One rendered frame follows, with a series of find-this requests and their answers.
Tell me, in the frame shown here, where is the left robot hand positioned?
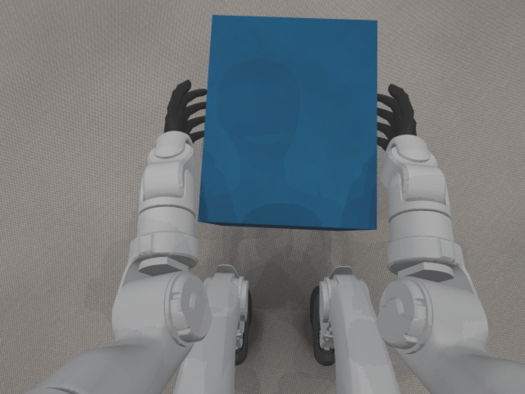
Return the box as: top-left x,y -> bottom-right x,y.
164,80 -> 207,143

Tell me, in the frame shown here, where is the left robot forearm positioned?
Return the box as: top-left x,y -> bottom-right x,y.
112,131 -> 199,333

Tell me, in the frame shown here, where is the right robot foot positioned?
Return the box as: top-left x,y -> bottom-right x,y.
310,286 -> 336,366

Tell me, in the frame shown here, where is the robot right upper arm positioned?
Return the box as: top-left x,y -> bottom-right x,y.
376,276 -> 525,394

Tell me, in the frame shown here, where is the right robot hand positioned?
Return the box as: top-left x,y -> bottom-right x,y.
377,84 -> 417,151

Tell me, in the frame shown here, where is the right robot forearm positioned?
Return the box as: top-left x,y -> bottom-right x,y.
380,135 -> 488,326

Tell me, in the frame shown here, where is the left robot thigh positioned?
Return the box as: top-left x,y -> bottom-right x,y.
173,273 -> 249,394

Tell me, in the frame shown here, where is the carton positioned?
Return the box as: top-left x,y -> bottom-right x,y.
198,15 -> 377,231

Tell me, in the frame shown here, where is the robot left upper arm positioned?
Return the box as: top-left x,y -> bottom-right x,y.
24,271 -> 212,394

